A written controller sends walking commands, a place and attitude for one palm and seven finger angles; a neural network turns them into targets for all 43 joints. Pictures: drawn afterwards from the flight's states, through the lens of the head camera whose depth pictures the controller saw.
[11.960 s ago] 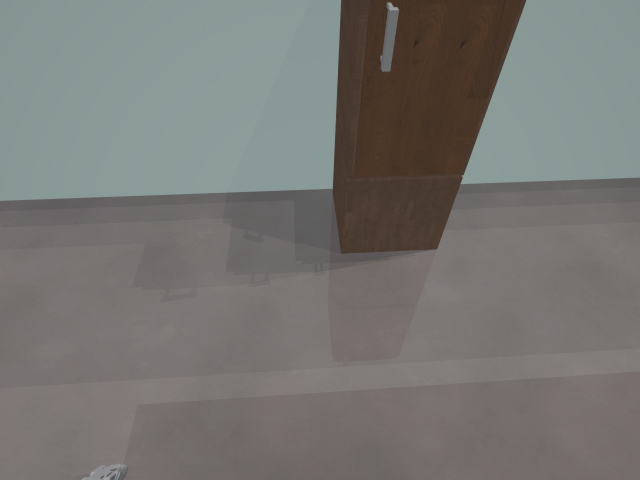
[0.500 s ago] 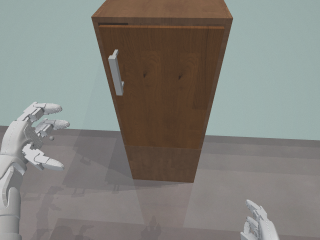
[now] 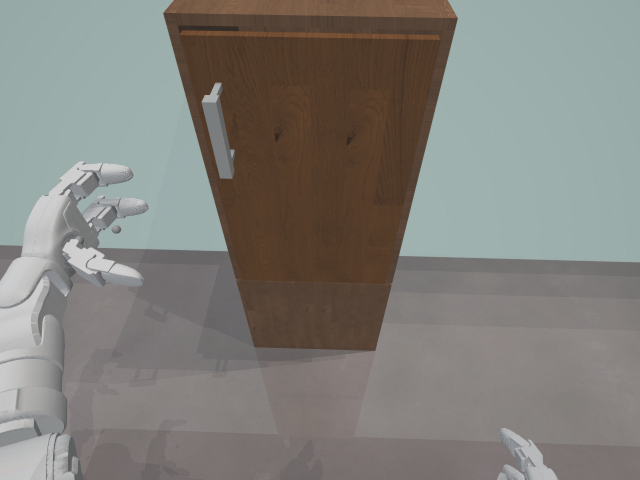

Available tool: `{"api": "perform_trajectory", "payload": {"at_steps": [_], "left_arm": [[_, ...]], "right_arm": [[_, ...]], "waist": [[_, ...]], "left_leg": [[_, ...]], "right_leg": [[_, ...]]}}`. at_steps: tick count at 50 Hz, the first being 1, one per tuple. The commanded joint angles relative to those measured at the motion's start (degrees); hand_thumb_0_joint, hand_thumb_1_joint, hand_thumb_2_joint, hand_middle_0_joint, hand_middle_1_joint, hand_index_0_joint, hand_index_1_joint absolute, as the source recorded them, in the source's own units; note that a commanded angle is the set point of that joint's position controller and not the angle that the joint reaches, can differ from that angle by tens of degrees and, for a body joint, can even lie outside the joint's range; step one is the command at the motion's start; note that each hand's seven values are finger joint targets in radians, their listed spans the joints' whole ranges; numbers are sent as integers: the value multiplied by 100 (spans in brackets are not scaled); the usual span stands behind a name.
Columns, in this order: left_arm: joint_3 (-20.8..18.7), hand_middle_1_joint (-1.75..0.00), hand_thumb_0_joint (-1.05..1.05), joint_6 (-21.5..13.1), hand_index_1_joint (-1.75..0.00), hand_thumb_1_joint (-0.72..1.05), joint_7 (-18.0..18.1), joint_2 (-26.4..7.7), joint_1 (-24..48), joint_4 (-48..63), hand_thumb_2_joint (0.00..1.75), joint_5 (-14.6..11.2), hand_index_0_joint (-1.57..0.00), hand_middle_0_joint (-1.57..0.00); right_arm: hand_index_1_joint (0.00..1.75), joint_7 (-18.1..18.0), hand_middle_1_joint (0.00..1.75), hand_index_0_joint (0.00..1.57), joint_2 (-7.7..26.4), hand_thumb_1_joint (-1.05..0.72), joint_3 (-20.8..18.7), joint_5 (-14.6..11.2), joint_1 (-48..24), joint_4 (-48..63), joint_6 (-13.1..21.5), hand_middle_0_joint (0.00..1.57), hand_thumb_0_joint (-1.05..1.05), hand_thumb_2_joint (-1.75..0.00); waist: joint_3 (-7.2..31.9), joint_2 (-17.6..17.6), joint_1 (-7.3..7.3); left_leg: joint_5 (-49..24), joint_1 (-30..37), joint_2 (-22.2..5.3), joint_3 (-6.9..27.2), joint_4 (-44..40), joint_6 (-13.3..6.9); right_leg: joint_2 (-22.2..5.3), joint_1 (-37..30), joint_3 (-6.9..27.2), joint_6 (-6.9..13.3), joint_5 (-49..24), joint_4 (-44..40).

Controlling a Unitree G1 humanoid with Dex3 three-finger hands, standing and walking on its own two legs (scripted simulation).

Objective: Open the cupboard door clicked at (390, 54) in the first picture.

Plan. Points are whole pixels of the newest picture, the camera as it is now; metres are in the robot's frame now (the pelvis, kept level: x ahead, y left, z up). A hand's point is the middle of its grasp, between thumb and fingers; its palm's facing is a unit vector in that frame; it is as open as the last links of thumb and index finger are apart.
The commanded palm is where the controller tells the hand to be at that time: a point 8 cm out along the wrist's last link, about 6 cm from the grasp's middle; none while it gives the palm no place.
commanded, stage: move the hooked fingers beside the handle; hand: left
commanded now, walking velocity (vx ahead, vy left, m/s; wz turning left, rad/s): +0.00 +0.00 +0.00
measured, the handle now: (222, 132) +0.60 +0.19 +0.12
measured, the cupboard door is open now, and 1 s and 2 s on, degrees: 0 0 0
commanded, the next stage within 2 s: slide the fingers in behind the handle in 1.88 s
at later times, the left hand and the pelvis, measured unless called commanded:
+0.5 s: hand (152, 188) +0.44 +0.25 +0.14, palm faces +0.01 -1.00 +0.00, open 14.0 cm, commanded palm +0.42 +0.30 +0.13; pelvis +0.01 +0.02 +0.00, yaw -1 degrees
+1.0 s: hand (178, 155) +0.52 +0.24 +0.13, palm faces +0.01 -1.00 +0.00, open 14.0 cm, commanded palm +0.50 +0.29 +0.13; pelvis +0.01 +0.01 -0.01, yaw -2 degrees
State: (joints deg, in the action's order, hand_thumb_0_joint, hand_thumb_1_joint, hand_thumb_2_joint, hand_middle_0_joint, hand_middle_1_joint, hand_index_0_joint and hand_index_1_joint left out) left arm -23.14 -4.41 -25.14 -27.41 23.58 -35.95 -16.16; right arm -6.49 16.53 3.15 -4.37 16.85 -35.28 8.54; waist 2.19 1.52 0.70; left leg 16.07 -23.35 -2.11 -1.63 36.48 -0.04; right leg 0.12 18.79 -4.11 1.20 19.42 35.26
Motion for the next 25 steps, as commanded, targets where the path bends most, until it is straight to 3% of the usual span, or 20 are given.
{"api": "perform_trajectory", "payload": {"at_steps": [1, 2, 4, 8, 10, 11, 12, 14, 16, 17, 21, 24, 25], "left_arm": [[-286, -120, 0, -425, -120, -50, 85, -1616, 2482, 1025, 30, -43, -30, -30], [-348, -120, 0, -454, -120, -50, 119, -1706, 2513, 961, 30, -53, -30, -30], [-185, -120, 0, -473, -120, -50, 161, -1582, 2874, 785, 30, 7, -30, -30], [-267, -120, 0, -589, -120, -50, 283, -1696, 3085, 608, 30, 115, -30, -30], [-131, -120, 0, -614, -120, -50, 311, -1547, 3179, 436, 30, 158, -30, -30], [-222, -120, 0, -628, -120, -50, 325, -1650, 3254, 302, 30, 158, -30, -30], [-347, -120, 0, -645, -120, -50, 344, -1796, 3166, 148, 30, 163, -30, -30], [-104, -120, 0, -674, -120, -50, 337, -1654, 3644, 79, 30, 236, -30, -30], [-83, -120, 0, -748, -120, -50, 375, -1615, 3656, 72, 30, 289, -30, -30], [-90, -120, 0, -776, -120, -50, 393, -1597, 3702, 9, 30, 263, -30, -30], [-158, -120, 0, -842, -120, -50, 410, -1758, 4003, -355, 30, 332, -30, -30], [45, -120, 0, -890, -120, -50, 443, -1629, 4512, -767, 30, 400, -30, -30], [-135, -120, 0, -928, -120, -50, 462, -1865, 4577, -904, 30, 432, -30, -30]], "right_arm": [[30, -37, 30, 20, 778, -90, -357, 28, -214, 753, 229, 20, 0, -90], [30, -29, 30, 20, 801, -90, -359, 33, -177, 745, 210, 20, 0, -90], [30, -16, 30, 20, 805, -90, -354, 34, -123, 693, 170, 20, 0, -90], [30, 28, 30, 20, 834, -90, -386, 73, 22, 669, 108, 20, 0, -90], [30, 52, 30, 20, 826, -90, -386, 79, 84, 649, 69, 20, 0, -90], [30, 57, 30, 20, 850, -90, -402, 85, 143, 607, 43, 20, 0, -90], [30, 54, 30, 20, 867, -90, -401, 96, 191, 594, 6, 20, 0, -90], [30, 72, 30, 20, 870, -90, -402, 79, 228, 577, -37, 20, 0, -90], [30, 94, 30, 20, 873, -90, -435, 96, 304, 579, -66, 20, 0, -90], [30, 102, 30, 20, 880, -90, -428, 114, 363, 564, -87, 20, 0, -90], [30, 124, 30, 20, 917, -90, -455, 117, 481, 486, -194, 20, 0, -90], [30, 130, 30, 20, 925, -90, -444, 128, 597, 373, -261, 20, 0, -90], [30, 128, 30, 20, 955, -90, -461, 146, 657, 345, -275, 20, 0, -90]], "waist": [[1474, 316, 63], [1468, 135, 51], [1404, 213, 143], [1712, 315, 106], [1656, 359, 138], [1663, 161, 166], [1630, 106, 104], [1607, 270, 246], [1811, 461, 222], [1863, 274, 235], [1851, 271, 306], [1679, 241, 468], [1759, 149, 434]], "left_leg": [[-795, 1121, 222, 239, -388, -217], [-832, 1041, 217, 259, -375, -223], [-782, 1029, 200, 264, -391, -216], [-938, 1150, 185, 319, -357, -194], [-1025, 1129, 175, 326, -342, -183], [-1024, 1106, 163, 327, -320, -196], [-1060, 983, 164, 325, -309, -196], [-1063, 1020, 148, 326, -292, -189], [-1211, 1218, 134, 362, -249, -164], [-1325, 1196, 135, 374, -211, -179], [-1253, 1072, 115, 353, -168, -174], [-1153, 1010, 96, 377, -126, -182], [-1124, 915, 102, 374, -99, -189]], "right_leg": [[94, 205, 267, -14, -1230, -581], [113, 133, 260, -3, -1240, -565], [108, 287, 236, -11, -1213, -542], [135, 275, 211, 23, -1271, -458], [140, 359, 186, 25, -1348, -420], [149, 368, 185, 15, -1370, -418], [155, 274, 185, 36, -1385, -401], [149, 483, 184, 15, -1401, -366], [160, 566, 171, 39, -1414, -325], [176, 501, 163, 40, -1513, -305], [172, 629, 180, 17, -1487, -277], [181, 893, 164, -3, -1376, -268], [177, 824, 187, -7, -1378, -252]]}}
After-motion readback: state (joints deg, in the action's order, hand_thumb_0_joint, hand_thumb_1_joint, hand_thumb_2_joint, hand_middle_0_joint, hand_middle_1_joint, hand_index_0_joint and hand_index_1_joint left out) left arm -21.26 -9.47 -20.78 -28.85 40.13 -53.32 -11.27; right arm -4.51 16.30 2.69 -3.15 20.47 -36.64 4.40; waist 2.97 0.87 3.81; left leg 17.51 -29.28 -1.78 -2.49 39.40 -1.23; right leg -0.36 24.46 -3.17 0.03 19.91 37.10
